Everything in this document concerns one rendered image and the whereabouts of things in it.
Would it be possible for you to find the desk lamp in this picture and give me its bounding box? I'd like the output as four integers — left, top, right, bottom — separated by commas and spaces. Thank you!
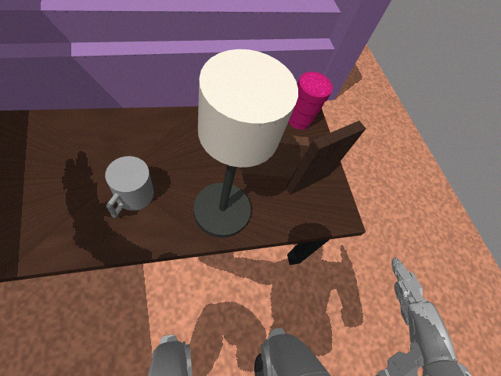
193, 49, 298, 238

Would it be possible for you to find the coffee table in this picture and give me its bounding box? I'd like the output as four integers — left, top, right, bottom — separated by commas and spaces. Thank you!
0, 107, 366, 283

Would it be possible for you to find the right robot arm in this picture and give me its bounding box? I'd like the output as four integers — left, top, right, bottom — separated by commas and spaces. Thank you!
423, 360, 471, 376

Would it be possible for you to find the sofa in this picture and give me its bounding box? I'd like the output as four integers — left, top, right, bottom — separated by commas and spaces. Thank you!
0, 0, 391, 110

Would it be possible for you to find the right robot hand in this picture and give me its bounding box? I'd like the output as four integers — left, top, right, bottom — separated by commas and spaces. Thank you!
376, 258, 458, 376

